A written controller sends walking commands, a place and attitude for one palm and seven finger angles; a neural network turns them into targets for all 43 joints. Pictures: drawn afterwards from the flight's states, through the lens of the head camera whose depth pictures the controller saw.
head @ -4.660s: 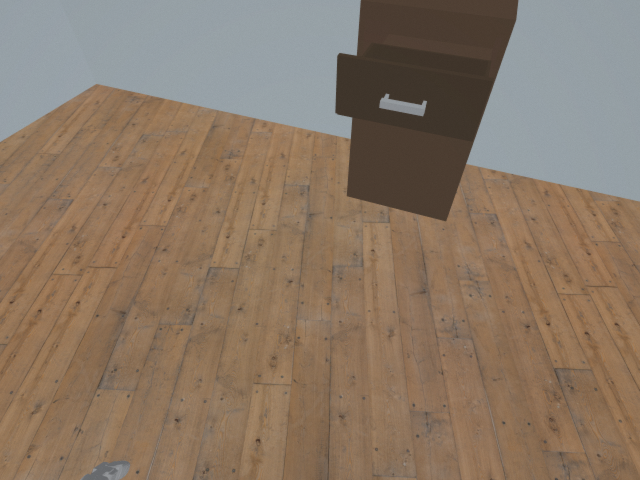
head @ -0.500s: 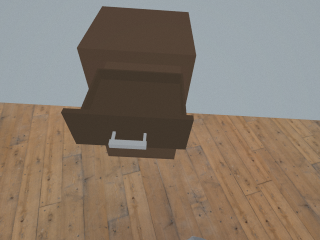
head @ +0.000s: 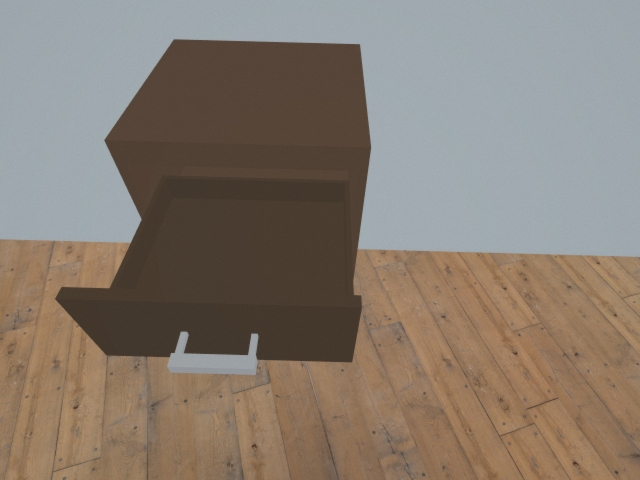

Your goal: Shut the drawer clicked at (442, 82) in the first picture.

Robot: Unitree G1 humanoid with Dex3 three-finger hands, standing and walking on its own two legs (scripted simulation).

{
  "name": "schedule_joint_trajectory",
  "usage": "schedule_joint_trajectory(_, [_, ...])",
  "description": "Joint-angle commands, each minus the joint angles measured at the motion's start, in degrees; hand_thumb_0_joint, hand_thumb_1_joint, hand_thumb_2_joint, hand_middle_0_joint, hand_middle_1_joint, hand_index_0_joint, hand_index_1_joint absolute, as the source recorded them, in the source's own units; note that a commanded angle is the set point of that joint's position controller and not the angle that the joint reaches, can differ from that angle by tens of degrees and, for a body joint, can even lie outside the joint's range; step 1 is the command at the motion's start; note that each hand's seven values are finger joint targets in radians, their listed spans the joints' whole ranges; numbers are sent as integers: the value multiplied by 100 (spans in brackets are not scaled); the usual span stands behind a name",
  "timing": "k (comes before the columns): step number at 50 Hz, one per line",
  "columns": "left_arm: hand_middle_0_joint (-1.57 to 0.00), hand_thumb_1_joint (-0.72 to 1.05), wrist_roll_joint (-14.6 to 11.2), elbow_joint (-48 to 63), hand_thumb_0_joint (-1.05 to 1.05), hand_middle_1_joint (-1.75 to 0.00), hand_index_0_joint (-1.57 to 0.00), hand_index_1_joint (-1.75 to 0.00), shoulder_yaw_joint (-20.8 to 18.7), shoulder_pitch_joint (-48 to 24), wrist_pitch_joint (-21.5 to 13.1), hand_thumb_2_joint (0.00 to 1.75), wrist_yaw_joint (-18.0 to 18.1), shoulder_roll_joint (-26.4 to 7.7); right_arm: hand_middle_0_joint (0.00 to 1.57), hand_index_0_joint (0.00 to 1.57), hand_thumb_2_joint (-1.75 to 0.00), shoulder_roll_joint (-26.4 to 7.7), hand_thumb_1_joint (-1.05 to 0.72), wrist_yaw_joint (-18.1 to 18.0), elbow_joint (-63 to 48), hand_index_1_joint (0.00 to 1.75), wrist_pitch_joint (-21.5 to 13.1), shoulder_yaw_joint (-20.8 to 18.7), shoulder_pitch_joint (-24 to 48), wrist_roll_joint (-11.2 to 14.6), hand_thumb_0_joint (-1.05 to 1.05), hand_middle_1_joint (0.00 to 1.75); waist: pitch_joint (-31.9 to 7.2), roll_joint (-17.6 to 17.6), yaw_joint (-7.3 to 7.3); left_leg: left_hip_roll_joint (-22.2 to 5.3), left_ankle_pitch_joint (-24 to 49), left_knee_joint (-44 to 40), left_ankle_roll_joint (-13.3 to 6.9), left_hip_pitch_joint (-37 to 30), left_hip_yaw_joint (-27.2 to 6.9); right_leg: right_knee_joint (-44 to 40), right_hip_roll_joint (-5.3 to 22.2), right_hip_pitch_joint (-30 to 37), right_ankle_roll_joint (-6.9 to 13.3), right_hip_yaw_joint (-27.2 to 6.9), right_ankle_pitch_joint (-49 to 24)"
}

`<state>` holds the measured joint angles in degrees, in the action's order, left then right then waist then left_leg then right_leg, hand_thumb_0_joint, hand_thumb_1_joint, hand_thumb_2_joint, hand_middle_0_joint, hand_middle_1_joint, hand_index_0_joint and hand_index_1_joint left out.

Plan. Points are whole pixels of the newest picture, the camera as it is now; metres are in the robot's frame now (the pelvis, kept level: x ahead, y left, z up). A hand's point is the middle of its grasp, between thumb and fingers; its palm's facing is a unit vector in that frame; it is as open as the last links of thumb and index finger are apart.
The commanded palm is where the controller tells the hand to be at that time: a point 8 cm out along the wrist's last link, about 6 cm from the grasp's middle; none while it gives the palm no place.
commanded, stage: come to a stop and stand still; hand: left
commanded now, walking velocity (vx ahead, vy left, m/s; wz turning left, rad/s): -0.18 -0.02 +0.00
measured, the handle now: (216, 351) +0.31 +0.18 -0.08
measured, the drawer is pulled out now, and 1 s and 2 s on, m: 0.29 0.29 0.29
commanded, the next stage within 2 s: look again from close up in 1.36 s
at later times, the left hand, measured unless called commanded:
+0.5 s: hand out of the picture -0.03 +0.15 -0.17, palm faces +0.02 -0.97 -0.24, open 7.4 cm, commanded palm none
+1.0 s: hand out of the picture +0.00 +0.11 -0.17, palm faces +0.02 -0.99 -0.16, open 7.4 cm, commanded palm none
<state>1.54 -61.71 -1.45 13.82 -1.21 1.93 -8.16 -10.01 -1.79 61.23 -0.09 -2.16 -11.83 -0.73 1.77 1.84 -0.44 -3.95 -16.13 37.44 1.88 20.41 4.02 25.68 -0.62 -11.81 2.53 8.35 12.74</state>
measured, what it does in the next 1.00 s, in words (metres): steps on the spot: left foot, then right foot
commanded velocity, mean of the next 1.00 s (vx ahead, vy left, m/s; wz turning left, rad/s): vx -0.03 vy -0.02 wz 0.00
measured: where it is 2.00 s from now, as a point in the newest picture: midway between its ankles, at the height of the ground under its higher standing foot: outside the picture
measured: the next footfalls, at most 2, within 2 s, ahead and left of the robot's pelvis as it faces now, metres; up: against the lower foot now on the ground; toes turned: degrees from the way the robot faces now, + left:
left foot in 0.02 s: +0.08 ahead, +0.10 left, +0.00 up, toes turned +1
right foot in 0.34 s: +0.01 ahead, -0.11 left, +0.00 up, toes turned -4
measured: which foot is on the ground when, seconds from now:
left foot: up 0.00-0.00, down 0.02-1.00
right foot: down 0.00-0.08, up 0.10-0.32, down 0.34-1.00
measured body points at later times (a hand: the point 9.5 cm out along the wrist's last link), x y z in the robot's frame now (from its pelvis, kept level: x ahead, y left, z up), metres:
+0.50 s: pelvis -0.02 -0.03 +0.00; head -0.01 -0.05 +0.45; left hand -0.03 +0.20 -0.15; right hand +0.04 -0.26 -0.17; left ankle +0.05 +0.11 -0.74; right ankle -0.04 -0.12 -0.74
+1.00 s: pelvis +0.02 -0.04 +0.00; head +0.03 -0.05 +0.45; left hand +0.00 +0.16 -0.16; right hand -0.04 -0.22 -0.16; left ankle +0.05 +0.11 -0.74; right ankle -0.04 -0.12 -0.74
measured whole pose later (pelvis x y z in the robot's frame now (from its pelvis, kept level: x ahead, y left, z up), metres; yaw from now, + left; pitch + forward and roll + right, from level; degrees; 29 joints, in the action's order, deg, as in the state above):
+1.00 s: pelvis +0.02 -0.04 +0.00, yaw -1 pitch -1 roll +0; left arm 0.5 -65.5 0.3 18.0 -0.6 2.7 -5.3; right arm -4.4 -2.1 68.6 0.3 0.1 -19.1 -0.5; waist 2.6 0.5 0.8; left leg -3.8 -9.8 24.5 2.3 13.7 3.2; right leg 23.8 -1.3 -4.9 2.8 4.6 18.4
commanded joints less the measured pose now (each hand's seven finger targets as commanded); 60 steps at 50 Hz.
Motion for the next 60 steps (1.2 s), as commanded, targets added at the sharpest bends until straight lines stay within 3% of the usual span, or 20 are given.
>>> schedule_joint_trajectory(1, [-20,90,-97,198,0,-30,-20,-30,-121,196,85,90,64,-647,20,20,-90,-322,-90,11,37,30,-35,13,-751,22,0,30,-119,-85,56,-512,2506,-1477,-201,-1313,-575,27,914,-481,69,-729,-1382])
schedule_joint_trajectory(2, [-20,90,-82,202,0,-30,-20,-30,-110,340,133,90,83,-558,20,20,-90,-505,-90,3,-41,30,-44,-2,-580,6,0,30,-4,207,-76,-844,2960,-1605,-433,-979,-816,129,651,-295,-82,-617,-559])
schedule_joint_trajectory(3, [-20,90,-83,148,0,-30,-20,-30,-82,501,200,90,101,-472,20,20,-90,-576,-90,-30,-95,30,-68,-3,-316,-2,0,30,-4,940,-176,-1041,3284,-1861,-668,-753,-1095,401,494,-138,-220,-471,84])
schedule_joint_trajectory(4, [-20,90,-83,83,0,-30,-20,-30,-78,546,242,90,101,-508,20,20,-90,-564,-90,-59,-145,30,-56,1,-143,9,0,30,13,1126,-211,-1122,3371,-2062,-838,-640,-1168,755,447,-20,-264,-449,666])
schedule_joint_trajectory(6, [-20,90,-68,17,0,-30,-20,-30,-79,686,295,90,83,-523,20,20,-90,-599,-90,-80,-224,30,-31,-27,80,0,0,30,-116,959,-254,-1160,3193,-2123,-1013,-824,-1103,1270,464,-214,-262,-594,1210])
schedule_joint_trajectory(10, [-20,90,-55,36,0,-30,-20,-30,-85,709,313,90,92,-498,20,20,-90,-771,-90,-74,-246,30,10,-148,96,-10,0,30,-550,500,-118,-1315,3891,-1775,-1226,-1510,-1085,1720,414,-598,-343,-690,1515])
schedule_joint_trajectory(13, [-20,90,-47,71,0,-30,-20,-30,-84,700,302,90,90,-463,20,20,-90,-814,-90,-45,-227,30,44,-199,56,-9,0,30,-622,313,-37,-1254,3563,-1654,-1150,-1445,-1010,1248,390,-411,-354,-644,1268])
schedule_joint_trajectory(15, [-20,90,-29,16,0,-30,-20,-30,-71,929,281,90,100,-458,20,20,-90,-763,-90,-24,-216,30,78,-211,84,21,0,30,-641,199,-107,-1032,2488,-1451,-891,-1167,-906,241,400,23,-322,-631,486])
schedule_joint_trajectory(16, [-20,90,-11,8,0,-30,-20,-30,-60,951,248,90,110,-516,20,20,-90,-642,-90,-10,-229,30,89,-195,67,47,0,30,-494,-69,-73,-744,1666,-1289,-635,-916,-816,-366,526,113,-237,-892,4])
schedule_joint_trajectory(17, [-20,90,-11,25,0,-30,-20,-30,-43,787,205,90,109,-682,20,20,-90,-442,-90,22,-229,30,105,-165,58,82,0,30,-296,-417,36,-427,841,-1225,-393,-679,-623,-618,890,43,-65,-1321,-263])
schedule_joint_trajectory(18, [-20,90,-15,80,0,-30,-20,-30,-36,506,163,90,85,-788,20,20,-90,-295,-90,50,-239,30,159,-118,107,79,0,30,-51,-1112,133,-58,145,-1008,-162,-783,-265,-862,1233,-509,172,-1646,1])
schedule_joint_trajectory(19, [-20,90,-24,142,0,-30,-20,-30,-40,310,135,90,75,-863,20,20,-90,-226,-90,66,-219,30,212,-104,121,53,0,30,185,-1523,150,67,-63,-778,-102,-928,-224,-1131,1424,-981,372,-1809,266])
schedule_joint_trajectory(21, [-20,90,-35,169,0,-30,-20,-30,-17,104,127,90,66,-839,20,20,-90,-200,-90,75,-52,30,193,-64,-82,20,0,30,315,-1169,242,49,241,-690,-114,-1166,-269,-1119,1326,-1206,436,-1673,256])
schedule_joint_trajectory(23, [-20,90,-78,82,0,-30,-20,-30,16,231,99,90,56,-768,20,20,-90,-206,-90,61,95,30,135,7,-224,22,0,30,176,-653,229,-90,762,-1097,-151,-1328,-391,-904,1052,-951,224,-1433,123])
schedule_joint_trajectory(28, [-20,90,-73,-44,0,-30,-20,-30,11,415,172,90,37,-738,20,20,-90,-258,-90,73,292,30,164,60,-397,-7,0,30,882,-480,111,-91,198,-1227,-128,-991,-399,-1406,945,-1305,143,-1472,1871])
schedule_joint_trajectory(32, [-20,90,-103,-123,0,-30,-20,-30,18,530,151,90,30,-639,20,20,-90,-130,-90,40,425,30,121,116,-732,-9,0,30,891,-282,77,-120,355,-1366,-162,-859,-451,-1317,839,-1024,153,-1354,1594])
schedule_joint_trajectory(36, [-20,90,-139,-219,0,-30,-20,-30,40,711,94,90,42,-469,20,20,-90,-85,-90,-9,495,30,20,154,-902,-9,0,30,466,-35,20,-201,1019,-1479,-162,-875,-500,-1019,756,-377,105,-1201,524])
schedule_joint_trajectory(43, [-20,90,-142,-325,0,-30,-20,-30,62,950,41,90,85,-282,20,20,-90,-31,-90,-60,604,30,-66,157,-1112,33,0,30,135,-90,-5,-295,1642,-1464,-223,-1083,-486,-746,687,116,46,-988,-766])
schedule_joint_trajectory(49, [-20,90,-122,-338,0,-30,-20,-30,67,1055,24,90,117,-182,20,20,-90,15,-90,-73,611,30,-60,139,-1142,41,0,30,194,-340,39,-303,1725,-1427,-256,-1201,-461,-713,673,66,8,-944,-1012])
schedule_joint_trajectory(60, [-20,90,-99,-348,0,-30,-20,-30,92,1208,-20,90,133,-183,20,20,-90,-23,-90,-69,557,30,-69,154,-932,42,0,30,337,-324,45,-285,1862,-1464,-305,-1368,-462,-782,698,-3,-49,-956,-1332])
